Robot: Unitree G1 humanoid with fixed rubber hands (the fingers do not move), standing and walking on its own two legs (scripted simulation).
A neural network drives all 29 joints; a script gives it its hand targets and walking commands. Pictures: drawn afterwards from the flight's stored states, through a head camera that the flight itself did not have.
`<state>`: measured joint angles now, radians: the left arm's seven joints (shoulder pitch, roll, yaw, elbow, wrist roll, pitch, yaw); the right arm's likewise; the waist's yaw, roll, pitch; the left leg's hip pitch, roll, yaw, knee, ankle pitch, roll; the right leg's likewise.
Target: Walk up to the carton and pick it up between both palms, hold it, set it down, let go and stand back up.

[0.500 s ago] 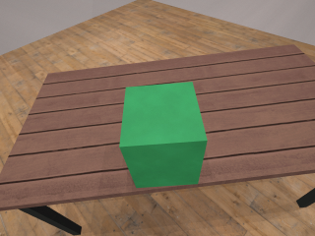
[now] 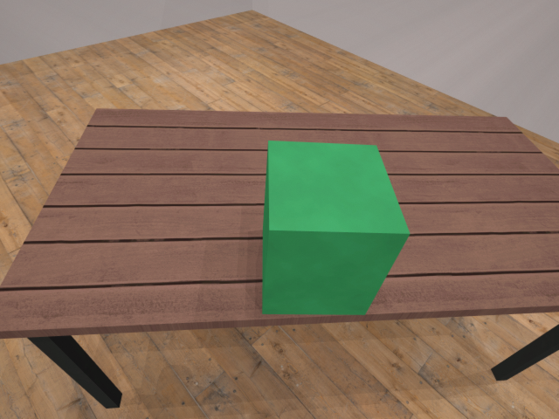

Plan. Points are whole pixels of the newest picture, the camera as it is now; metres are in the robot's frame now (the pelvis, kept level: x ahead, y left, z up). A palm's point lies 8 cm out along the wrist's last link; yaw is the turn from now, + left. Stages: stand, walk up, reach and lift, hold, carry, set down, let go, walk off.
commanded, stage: walk up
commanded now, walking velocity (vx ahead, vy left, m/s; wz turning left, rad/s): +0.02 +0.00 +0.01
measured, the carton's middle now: (318, 231) +0.45 -0.09 -0.01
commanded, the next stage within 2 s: none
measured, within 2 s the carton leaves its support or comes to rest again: neither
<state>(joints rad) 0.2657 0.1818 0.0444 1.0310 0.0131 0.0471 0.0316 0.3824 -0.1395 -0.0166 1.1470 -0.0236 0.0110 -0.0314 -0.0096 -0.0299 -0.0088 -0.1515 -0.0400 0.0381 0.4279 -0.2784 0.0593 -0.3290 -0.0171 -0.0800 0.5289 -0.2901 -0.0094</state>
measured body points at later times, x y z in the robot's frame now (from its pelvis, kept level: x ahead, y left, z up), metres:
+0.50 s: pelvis +0.07 -0.01 +0.01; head +0.09 +0.02 +0.46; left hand +0.12 +0.22 -0.17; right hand -0.06 -0.21 -0.12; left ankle -0.03 +0.08 -0.74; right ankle +0.12 -0.16 -0.69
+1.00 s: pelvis +0.09 -0.06 +0.01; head +0.13 -0.13 +0.45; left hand +0.12 +0.18 -0.11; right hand +0.09 -0.31 -0.18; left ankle +0.08 +0.15 -0.64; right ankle +0.15 -0.12 -0.74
